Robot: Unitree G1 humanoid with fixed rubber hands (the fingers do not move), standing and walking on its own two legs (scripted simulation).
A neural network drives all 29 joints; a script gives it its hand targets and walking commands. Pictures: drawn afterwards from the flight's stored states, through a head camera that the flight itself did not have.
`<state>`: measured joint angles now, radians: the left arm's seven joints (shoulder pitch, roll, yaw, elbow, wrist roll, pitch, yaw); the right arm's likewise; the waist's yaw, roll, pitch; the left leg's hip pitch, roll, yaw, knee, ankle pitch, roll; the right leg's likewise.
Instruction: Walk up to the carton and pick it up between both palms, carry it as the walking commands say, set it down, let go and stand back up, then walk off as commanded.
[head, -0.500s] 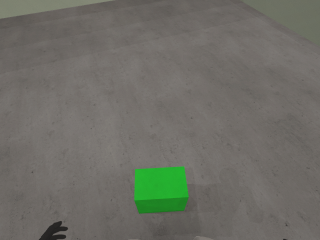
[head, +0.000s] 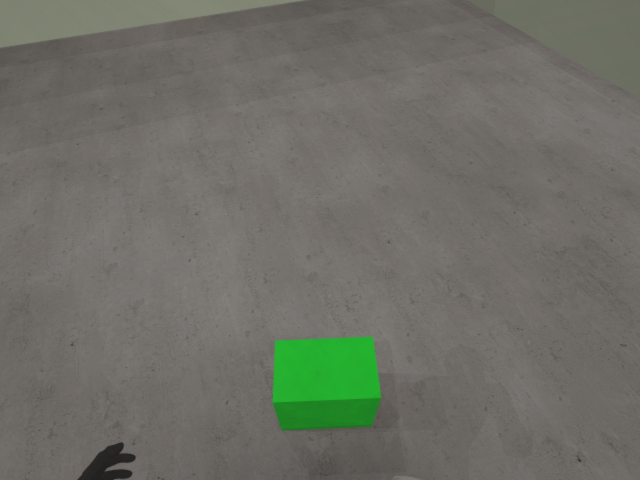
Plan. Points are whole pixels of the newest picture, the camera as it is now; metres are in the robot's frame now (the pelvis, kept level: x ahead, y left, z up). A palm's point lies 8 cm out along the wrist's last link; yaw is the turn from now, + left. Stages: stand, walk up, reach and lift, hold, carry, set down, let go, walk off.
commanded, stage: walk up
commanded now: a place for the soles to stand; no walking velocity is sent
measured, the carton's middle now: (325, 385) +0.44 +0.02 -0.62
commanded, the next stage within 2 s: none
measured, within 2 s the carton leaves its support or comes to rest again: neither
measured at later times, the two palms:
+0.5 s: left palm out of the picture +0.10 +0.32 -0.09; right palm out of the picture +0.07 -0.31 -0.09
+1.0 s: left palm out of the picture +0.08 +0.31 -0.09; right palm out of the picture +0.08 -0.31 -0.09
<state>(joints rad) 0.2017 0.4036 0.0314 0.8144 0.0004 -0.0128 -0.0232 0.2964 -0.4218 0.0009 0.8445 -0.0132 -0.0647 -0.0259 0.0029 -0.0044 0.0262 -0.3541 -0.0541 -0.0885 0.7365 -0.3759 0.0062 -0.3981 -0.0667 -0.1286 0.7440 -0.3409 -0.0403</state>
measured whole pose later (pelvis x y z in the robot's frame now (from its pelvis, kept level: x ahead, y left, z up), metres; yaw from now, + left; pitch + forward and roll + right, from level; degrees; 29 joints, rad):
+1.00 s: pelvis +0.00 +0.00 +0.00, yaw +3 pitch +0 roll +0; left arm 0.20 0.40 0.03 0.82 0.00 -0.01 -0.02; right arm 0.29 -0.42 0.00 0.84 -0.01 -0.07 -0.03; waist 0.01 0.00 0.04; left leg -0.37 -0.06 -0.11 0.74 -0.36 0.01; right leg -0.40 -0.07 -0.14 0.74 -0.34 -0.04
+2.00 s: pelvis +0.00 +0.00 +0.00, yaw +5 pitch +0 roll +0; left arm 0.19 0.40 0.03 0.83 0.00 -0.01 -0.02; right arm 0.29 -0.42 0.00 0.84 -0.01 -0.07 -0.03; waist 0.01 0.00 0.03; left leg -0.37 -0.07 -0.11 0.74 -0.36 0.01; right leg -0.39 -0.07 -0.15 0.74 -0.35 -0.04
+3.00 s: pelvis +0.00 +0.00 +0.00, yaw +7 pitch -1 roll +0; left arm 0.19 0.40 0.03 0.83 0.00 -0.01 -0.02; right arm 0.29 -0.42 0.00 0.84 -0.01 -0.08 -0.03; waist 0.01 0.00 0.03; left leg -0.37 -0.07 -0.11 0.74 -0.36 0.01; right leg -0.37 -0.07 -0.15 0.75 -0.36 -0.04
